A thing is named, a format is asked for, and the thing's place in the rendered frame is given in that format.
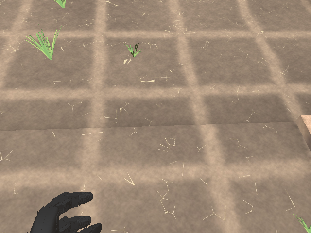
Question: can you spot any left robot hand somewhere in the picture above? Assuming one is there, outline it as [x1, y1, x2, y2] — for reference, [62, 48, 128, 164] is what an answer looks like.
[27, 191, 102, 233]

